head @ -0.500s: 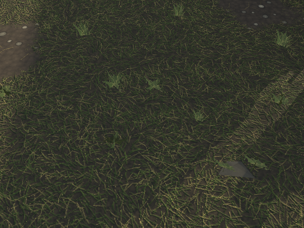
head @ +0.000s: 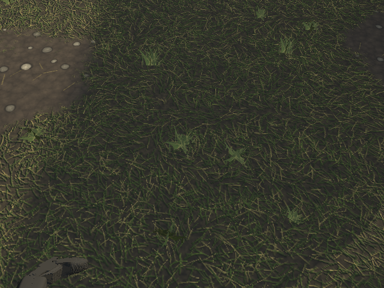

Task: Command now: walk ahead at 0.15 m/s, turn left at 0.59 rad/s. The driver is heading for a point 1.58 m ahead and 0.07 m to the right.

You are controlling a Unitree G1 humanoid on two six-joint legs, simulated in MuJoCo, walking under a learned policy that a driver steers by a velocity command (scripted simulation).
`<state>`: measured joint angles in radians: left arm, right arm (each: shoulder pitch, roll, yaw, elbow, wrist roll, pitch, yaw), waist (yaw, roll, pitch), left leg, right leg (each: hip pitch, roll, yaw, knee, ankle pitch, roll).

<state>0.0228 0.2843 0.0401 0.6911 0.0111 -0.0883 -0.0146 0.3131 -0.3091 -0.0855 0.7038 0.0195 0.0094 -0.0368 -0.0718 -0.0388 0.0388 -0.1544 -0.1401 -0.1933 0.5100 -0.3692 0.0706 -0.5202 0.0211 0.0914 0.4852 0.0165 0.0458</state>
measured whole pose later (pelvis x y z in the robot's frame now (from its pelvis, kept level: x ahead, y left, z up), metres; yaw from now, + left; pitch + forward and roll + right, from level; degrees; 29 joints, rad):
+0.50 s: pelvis +0.07 +0.01 +0.01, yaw +11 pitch +0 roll -2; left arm 0.17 0.29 0.05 0.79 -0.01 -0.01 -0.01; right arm 0.26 -0.26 -0.03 0.69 -0.02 0.03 -0.01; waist 0.00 -0.03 0.01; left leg -0.25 0.00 -0.04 0.52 -0.29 0.04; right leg -0.43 -0.01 -0.03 0.78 -0.39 0.00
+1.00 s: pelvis +0.25 -0.02 +0.01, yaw +10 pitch +2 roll +0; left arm 0.28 0.26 0.03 0.85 0.00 -0.08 -0.03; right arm 0.30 -0.30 -0.06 0.75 0.02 -0.07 0.00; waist 0.02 0.04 -0.01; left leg -0.52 0.07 -0.02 1.08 -0.27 0.03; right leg -0.19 0.04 -0.03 0.38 -0.22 -0.06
